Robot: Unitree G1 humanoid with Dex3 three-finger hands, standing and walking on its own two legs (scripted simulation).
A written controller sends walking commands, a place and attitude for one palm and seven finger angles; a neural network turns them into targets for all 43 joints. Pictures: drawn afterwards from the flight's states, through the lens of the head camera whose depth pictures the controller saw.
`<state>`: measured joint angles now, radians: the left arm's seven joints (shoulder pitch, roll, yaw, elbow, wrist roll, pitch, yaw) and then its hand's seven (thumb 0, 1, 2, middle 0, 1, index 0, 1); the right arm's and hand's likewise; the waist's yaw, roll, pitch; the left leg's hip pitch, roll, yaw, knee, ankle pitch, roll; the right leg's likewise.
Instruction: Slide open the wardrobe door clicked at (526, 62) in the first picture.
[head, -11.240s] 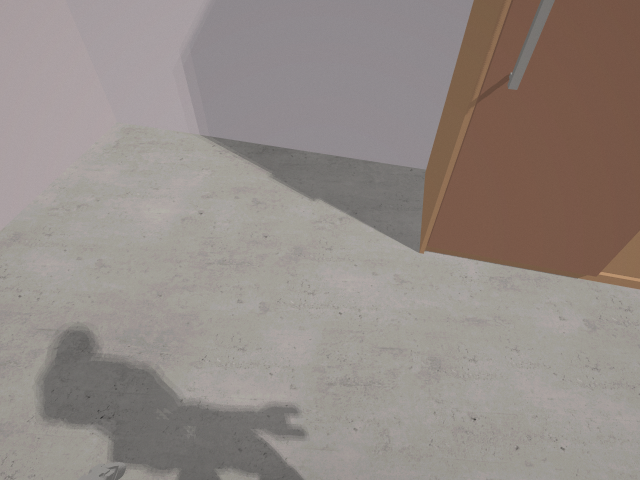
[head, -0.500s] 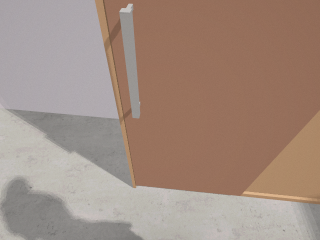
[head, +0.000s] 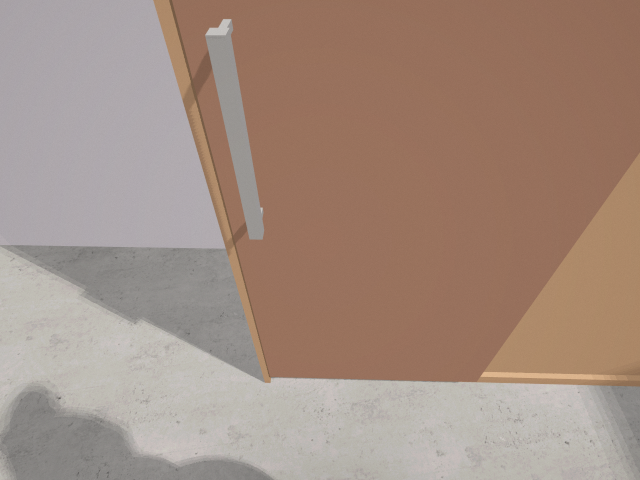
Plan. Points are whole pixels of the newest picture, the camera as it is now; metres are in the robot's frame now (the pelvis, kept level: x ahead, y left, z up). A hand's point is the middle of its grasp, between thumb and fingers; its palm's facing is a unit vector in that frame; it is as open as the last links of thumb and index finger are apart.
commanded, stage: come to a stop and stand still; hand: left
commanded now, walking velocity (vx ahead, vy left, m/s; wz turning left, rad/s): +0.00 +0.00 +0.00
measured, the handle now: (244, 147) +0.52 +0.14 +0.16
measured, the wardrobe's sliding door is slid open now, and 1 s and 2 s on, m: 0.00 0.00 0.00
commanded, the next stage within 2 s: look again from close up in 0.64 s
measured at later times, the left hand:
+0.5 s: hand out of the picture +0.04 +0.19 -0.17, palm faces -0.01 -0.98 -0.20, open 7.3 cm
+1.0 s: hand out of the picture +0.07 +0.21 -0.17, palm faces -0.02 -0.97 -0.24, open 7.3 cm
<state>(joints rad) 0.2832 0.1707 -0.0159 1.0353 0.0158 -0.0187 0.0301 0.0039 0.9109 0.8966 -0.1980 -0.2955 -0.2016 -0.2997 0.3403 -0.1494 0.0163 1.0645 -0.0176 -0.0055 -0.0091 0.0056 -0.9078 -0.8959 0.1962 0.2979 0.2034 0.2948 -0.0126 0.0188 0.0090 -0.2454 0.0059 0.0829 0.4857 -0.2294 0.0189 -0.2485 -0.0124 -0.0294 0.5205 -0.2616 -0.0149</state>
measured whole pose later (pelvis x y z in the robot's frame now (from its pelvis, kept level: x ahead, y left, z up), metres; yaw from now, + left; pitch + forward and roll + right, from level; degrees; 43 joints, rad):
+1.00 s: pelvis +0.03 +0.01 +0.01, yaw -1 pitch +0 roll +0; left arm 0.22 0.22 -0.01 1.09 0.02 -0.02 0.02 0.00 0.91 0.90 -0.20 -0.30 -0.20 -0.30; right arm 0.20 -0.21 0.01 1.12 -0.01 -0.02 -0.02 0.00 -0.91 -0.90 0.20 0.30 0.20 0.30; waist 0.01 -0.01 0.03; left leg -0.16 -0.01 0.10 0.40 -0.24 0.03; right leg -0.16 -0.02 -0.02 0.42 -0.26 0.01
